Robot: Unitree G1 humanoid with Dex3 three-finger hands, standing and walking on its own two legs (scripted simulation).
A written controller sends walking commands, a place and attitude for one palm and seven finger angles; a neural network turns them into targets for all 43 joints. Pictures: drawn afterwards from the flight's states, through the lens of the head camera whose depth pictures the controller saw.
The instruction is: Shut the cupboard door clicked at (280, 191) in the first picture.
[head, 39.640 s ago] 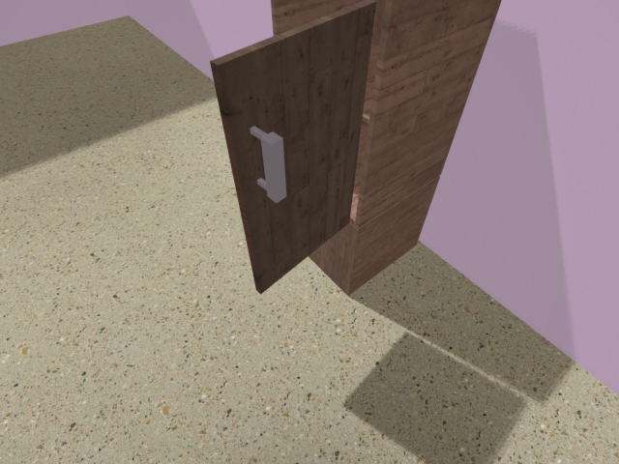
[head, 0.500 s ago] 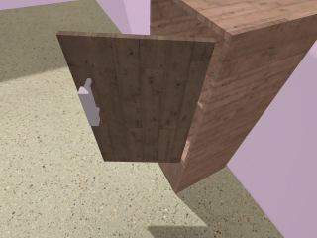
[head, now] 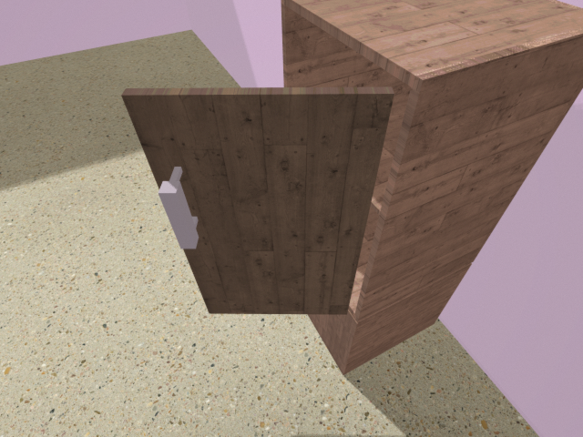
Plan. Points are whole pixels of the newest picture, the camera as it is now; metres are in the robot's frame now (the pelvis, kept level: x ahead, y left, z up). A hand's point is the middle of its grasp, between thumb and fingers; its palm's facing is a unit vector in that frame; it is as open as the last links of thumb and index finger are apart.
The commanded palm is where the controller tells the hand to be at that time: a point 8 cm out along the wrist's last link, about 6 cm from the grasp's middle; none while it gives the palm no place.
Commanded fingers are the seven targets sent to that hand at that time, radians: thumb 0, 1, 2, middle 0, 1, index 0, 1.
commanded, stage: come to a stop and stand still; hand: left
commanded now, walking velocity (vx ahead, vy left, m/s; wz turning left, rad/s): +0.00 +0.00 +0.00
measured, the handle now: (183, 207) +0.43 +0.20 +0.07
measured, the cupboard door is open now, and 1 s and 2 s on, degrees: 62 62 62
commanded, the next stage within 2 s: look again from close up in 0.64 s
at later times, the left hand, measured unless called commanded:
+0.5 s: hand out of the picture +0.04 +0.17 -0.16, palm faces -0.01 -0.98 -0.22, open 7.3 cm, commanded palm none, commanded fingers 0.00 0.90 0.90 -0.20 -0.30 -0.20 -0.30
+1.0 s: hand out of the picture +0.03 +0.15 -0.16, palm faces +0.02 -0.98 -0.20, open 7.4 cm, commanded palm none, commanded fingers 0.00 0.90 0.90 -0.20 -0.30 -0.20 -0.30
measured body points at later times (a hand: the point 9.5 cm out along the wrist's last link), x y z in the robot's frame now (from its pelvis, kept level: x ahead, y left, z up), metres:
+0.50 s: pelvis +0.02 -0.01 +0.01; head +0.03 -0.02 +0.46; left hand +0.04 +0.22 -0.14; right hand +0.02 -0.24 -0.15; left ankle +0.00 +0.09 -0.73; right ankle +0.02 -0.14 -0.73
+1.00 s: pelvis +0.03 -0.02 +0.01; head +0.04 -0.02 +0.46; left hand +0.03 +0.20 -0.15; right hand +0.03 -0.24 -0.15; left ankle +0.00 +0.09 -0.73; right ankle +0.02 -0.14 -0.73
